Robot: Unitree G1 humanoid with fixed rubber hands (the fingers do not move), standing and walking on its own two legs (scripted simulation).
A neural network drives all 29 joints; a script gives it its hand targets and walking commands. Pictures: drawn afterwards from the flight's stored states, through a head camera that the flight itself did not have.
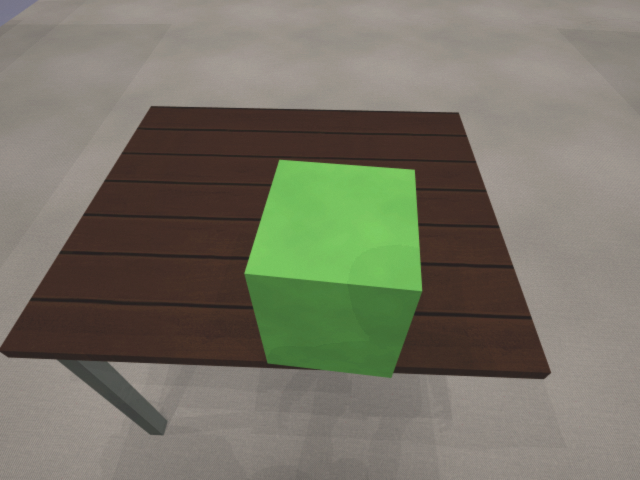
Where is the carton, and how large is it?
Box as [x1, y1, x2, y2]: [244, 160, 421, 377]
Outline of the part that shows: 279,160 244,273 267,362 391,377 421,293 414,170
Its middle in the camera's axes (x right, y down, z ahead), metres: +0.02 +0.05 +0.59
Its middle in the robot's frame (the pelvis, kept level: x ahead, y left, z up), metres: +0.42 +0.01 -0.01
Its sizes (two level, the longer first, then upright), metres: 0.210 0.200 0.250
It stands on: a table, 0.64 m high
